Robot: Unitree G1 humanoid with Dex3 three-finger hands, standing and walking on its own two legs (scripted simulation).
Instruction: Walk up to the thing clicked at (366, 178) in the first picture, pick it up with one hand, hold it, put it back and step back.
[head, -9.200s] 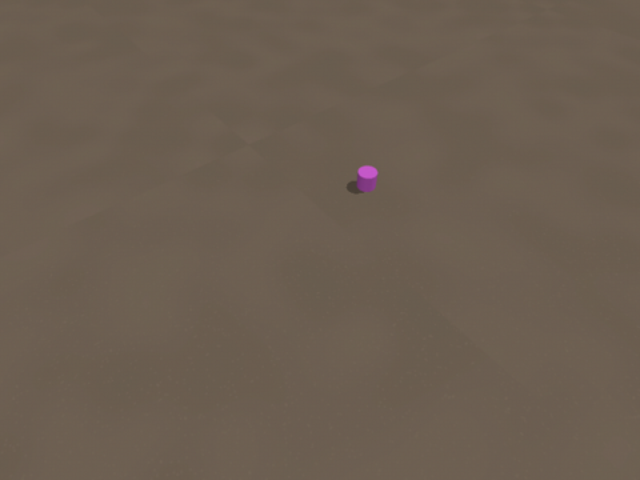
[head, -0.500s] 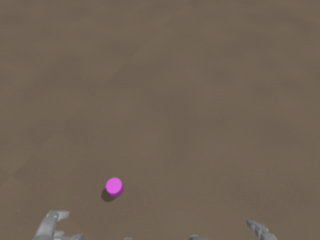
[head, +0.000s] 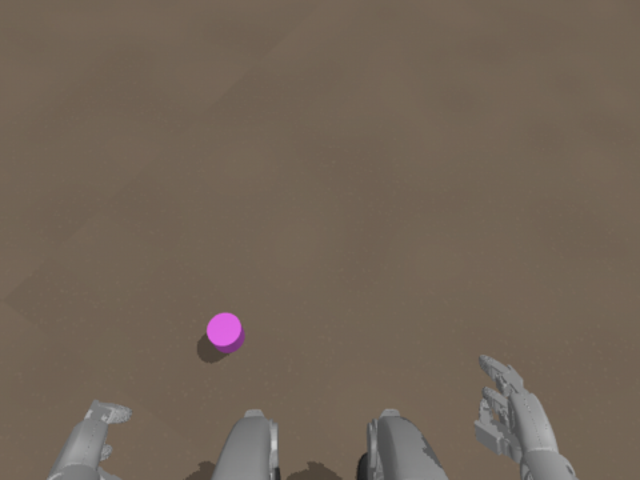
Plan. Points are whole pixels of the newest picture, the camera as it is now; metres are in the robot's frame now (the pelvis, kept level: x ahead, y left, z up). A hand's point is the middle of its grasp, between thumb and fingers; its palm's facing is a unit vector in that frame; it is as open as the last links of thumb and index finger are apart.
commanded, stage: rise first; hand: left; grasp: from above
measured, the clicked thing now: (226, 333) +0.45 +0.23 -0.63
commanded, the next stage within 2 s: approach in 1.94 s
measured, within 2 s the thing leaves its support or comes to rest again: neither
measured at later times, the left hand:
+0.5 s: hand (167, 380) +0.29 +0.29 -0.35, palm faces -0.48 -0.33 -0.81, open 14.0 cm
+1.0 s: hand (182, 351) +0.36 +0.29 -0.44, palm faces -0.48 -0.06 -0.87, open 14.1 cm
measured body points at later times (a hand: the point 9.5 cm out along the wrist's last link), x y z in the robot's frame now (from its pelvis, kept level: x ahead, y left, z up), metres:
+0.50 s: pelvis -0.06 -0.01 -0.21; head +0.15 +0.00 +0.19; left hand +0.31 +0.30 -0.30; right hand +0.08 -0.28 -0.35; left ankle +0.01 +0.11 -0.64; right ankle +0.02 -0.14 -0.64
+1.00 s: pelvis -0.08 +0.00 -0.30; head +0.15 +0.04 +0.09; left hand +0.38 +0.29 -0.39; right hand -0.03 -0.29 -0.41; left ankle +0.01 +0.11 -0.64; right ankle +0.01 -0.14 -0.64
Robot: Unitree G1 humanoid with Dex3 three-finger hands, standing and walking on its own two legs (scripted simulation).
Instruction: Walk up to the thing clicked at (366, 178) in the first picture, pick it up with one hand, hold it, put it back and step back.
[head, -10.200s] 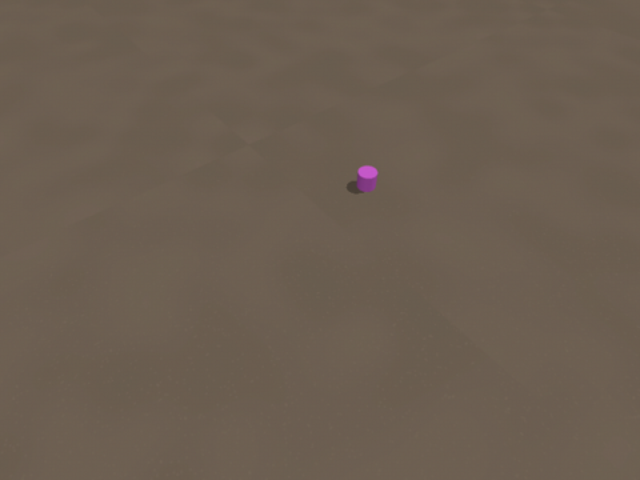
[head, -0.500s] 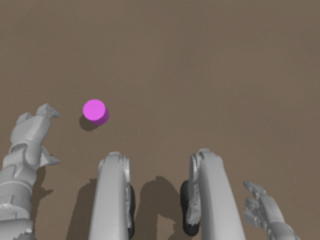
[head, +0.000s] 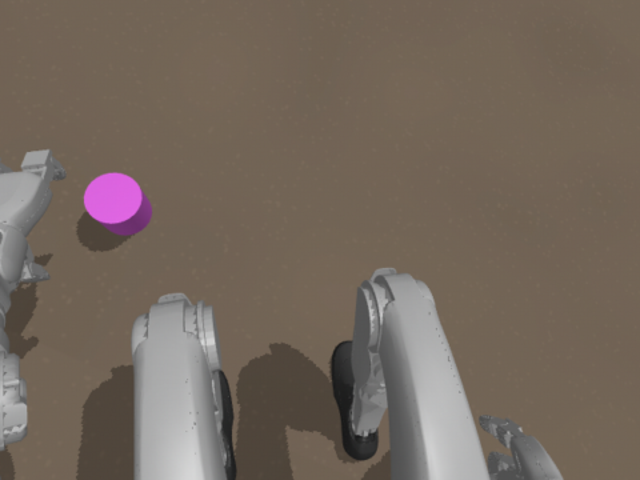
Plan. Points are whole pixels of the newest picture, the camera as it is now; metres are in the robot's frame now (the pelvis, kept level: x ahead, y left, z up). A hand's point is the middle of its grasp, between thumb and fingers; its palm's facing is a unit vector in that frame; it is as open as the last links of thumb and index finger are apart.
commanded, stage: rise first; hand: left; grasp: from above
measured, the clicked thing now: (120, 205) +0.51 +0.28 -0.33
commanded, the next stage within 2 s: approach in 0.94 s
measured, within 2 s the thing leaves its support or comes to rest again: neither
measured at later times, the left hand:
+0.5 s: hand (53, 218) +0.45 +0.32 -0.20, palm faces -0.47 -0.06 -0.88, open 14.1 cm
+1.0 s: hand (64, 216) +0.46 +0.32 -0.22, palm faces -0.47 -0.07 -0.88, open 14.1 cm
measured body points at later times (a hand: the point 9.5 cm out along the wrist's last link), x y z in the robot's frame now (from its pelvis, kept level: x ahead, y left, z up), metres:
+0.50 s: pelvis +0.01 +0.00 -0.03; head +0.25 +0.06 +0.34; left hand +0.47 +0.32 -0.15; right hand +0.07 -0.28 -0.14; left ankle +0.08 +0.12 -0.34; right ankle +0.11 -0.13 -0.34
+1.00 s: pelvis +0.01 +0.00 -0.04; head +0.26 +0.07 +0.32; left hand +0.48 +0.32 -0.17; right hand +0.06 -0.28 -0.15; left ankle +0.08 +0.12 -0.34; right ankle +0.11 -0.13 -0.34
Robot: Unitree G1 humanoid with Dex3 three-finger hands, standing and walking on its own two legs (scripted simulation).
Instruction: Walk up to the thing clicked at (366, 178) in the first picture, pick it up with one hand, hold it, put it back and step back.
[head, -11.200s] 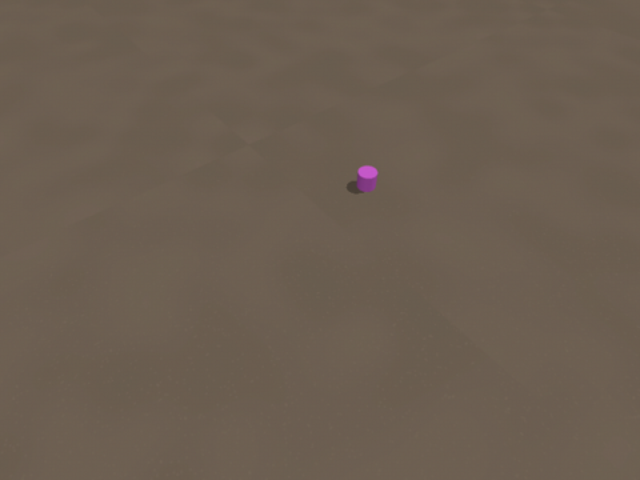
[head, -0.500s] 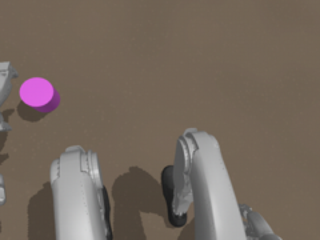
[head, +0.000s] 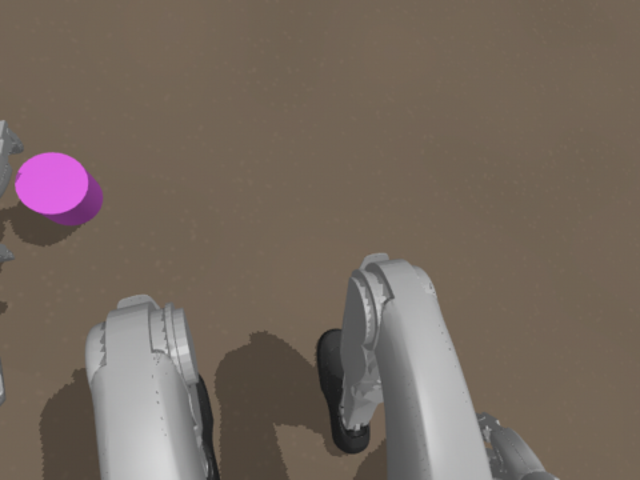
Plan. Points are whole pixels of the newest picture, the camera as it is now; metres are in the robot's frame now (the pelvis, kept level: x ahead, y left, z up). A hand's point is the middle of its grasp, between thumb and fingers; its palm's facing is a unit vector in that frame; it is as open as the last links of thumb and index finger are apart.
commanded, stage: approach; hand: left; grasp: from above
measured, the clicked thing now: (62, 191) +0.49 +0.29 -0.29
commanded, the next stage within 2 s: rest palm in 0.78 s
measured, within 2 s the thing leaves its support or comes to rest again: neither
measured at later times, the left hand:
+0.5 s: hand (54, 143) +0.51 +0.26 -0.16, palm faces -0.39 -0.05 -0.92, open 14.0 cm
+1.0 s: hand (16, 176) +0.48 +0.31 -0.17, palm faces -0.40 -0.06 -0.92, open 13.9 cm
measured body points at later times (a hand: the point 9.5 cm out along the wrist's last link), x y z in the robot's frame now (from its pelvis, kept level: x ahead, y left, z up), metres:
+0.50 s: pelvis +0.00 +0.00 +0.00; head +0.26 +0.06 +0.36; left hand +0.53 +0.26 -0.11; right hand +0.03 -0.28 -0.09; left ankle +0.07 +0.12 -0.30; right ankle +0.10 -0.13 -0.30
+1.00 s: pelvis +0.00 +0.00 -0.01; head +0.24 +0.09 +0.36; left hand +0.49 +0.31 -0.12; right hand +0.05 -0.28 -0.10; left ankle +0.07 +0.12 -0.30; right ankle +0.10 -0.13 -0.30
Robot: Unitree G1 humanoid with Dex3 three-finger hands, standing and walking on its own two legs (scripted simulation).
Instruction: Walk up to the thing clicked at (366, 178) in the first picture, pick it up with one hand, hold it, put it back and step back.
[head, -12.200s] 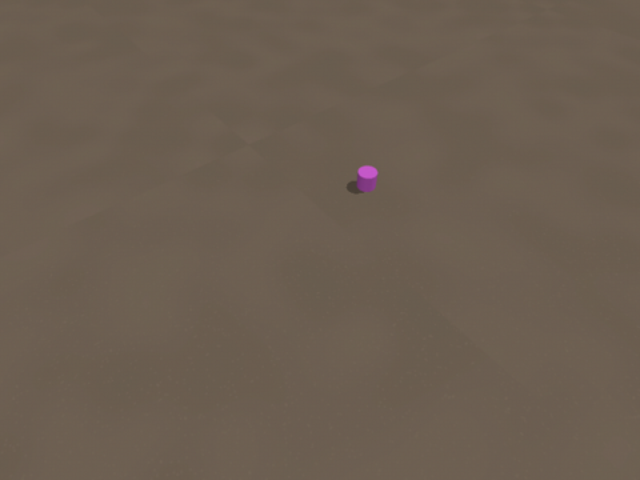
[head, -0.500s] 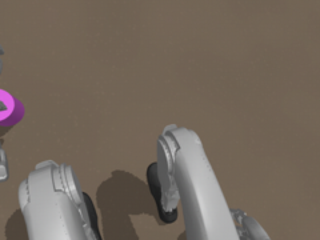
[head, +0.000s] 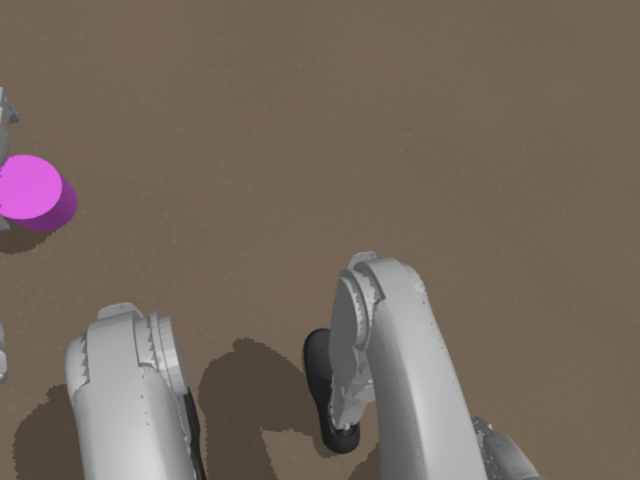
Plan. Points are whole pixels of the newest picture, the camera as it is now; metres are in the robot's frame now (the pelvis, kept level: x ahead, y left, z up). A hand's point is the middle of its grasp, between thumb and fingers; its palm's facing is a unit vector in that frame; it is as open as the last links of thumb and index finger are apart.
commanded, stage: rest palm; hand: left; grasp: from above
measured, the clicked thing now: (34, 195) +0.49 +0.30 -0.28
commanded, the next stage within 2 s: close in 1.04 s
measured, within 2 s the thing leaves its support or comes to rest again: neither
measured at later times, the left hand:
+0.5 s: hand (25, 192) +0.48 +0.29 -0.22, palm faces -0.48 -0.08 -0.87, open 14.0 cm
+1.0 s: hand (28, 198) +0.48 +0.29 -0.25, palm faces -0.47 -0.12 -0.87, open 13.5 cm
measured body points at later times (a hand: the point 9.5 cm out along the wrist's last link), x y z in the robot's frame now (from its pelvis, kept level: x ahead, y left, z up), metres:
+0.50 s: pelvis +0.00 +0.00 -0.01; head +0.27 +0.08 +0.33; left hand +0.50 +0.29 -0.17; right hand +0.00 -0.27 -0.09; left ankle +0.07 +0.12 -0.29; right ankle +0.11 -0.13 -0.29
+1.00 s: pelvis +0.00 +0.00 -0.02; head +0.29 +0.10 +0.32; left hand +0.50 +0.30 -0.20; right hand +0.04 -0.26 -0.08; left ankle +0.07 +0.12 -0.29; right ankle +0.11 -0.13 -0.29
